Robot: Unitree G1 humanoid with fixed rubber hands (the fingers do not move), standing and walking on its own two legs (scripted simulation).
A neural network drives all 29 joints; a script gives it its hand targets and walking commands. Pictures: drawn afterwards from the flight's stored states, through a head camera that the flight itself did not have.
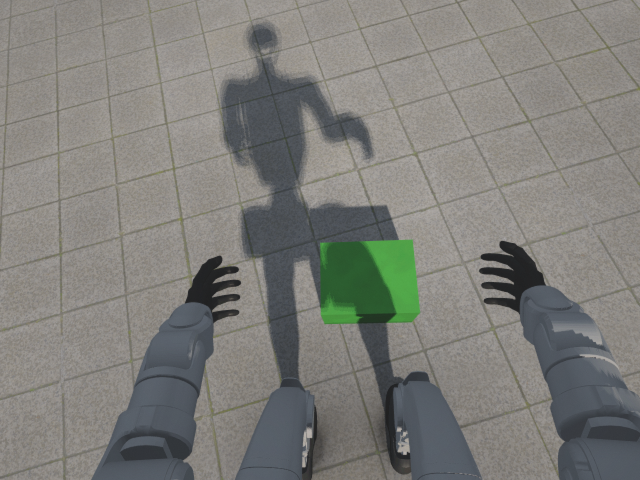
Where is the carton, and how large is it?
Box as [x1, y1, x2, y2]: [320, 240, 419, 323]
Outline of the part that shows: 412,240 320,243 321,316 324,323 411,321 419,313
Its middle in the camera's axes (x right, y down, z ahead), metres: +0.12 +0.12 +1.05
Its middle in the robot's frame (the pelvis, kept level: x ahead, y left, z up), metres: +0.49 -0.04 -0.61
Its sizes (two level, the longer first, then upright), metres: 0.244 0.192 0.148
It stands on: the floor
